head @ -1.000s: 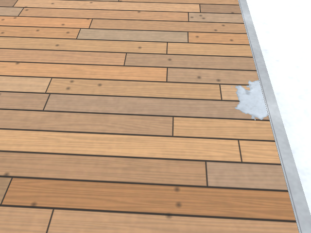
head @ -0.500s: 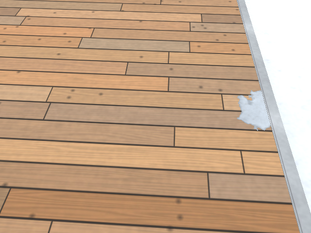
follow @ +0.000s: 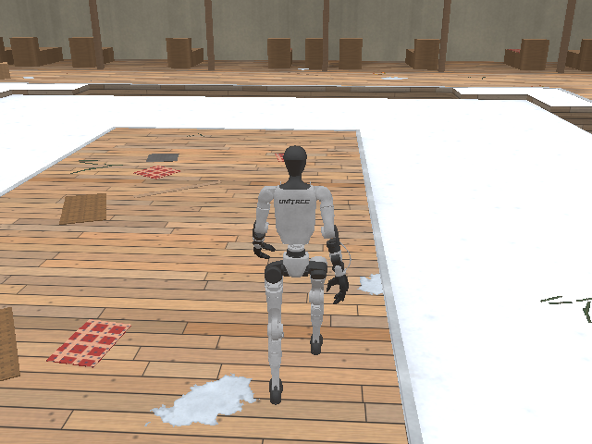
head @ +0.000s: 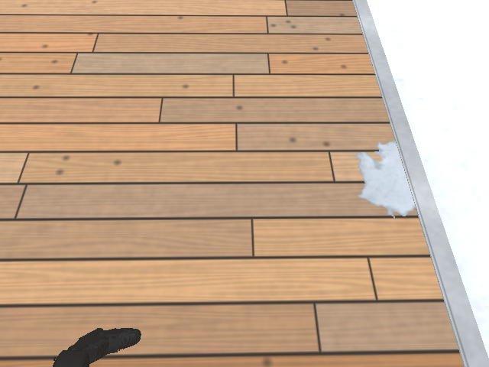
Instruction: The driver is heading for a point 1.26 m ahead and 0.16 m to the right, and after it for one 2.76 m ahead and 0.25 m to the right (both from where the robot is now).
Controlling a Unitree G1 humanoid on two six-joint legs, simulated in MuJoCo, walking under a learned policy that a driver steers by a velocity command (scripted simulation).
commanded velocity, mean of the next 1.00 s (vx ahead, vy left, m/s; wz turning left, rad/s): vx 0.49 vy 0.00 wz -0.02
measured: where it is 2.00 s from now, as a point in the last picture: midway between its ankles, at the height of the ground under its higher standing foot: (260, 158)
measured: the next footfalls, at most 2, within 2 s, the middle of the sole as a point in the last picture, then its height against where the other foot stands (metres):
right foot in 0.06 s outside the picture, level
left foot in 0.60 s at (184, 341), level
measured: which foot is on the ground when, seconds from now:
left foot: down 0.00-0.06, up 0.08-0.58, down 0.60-1.00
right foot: up 0.00-0.04, down 0.06-0.60, up 0.62-1.00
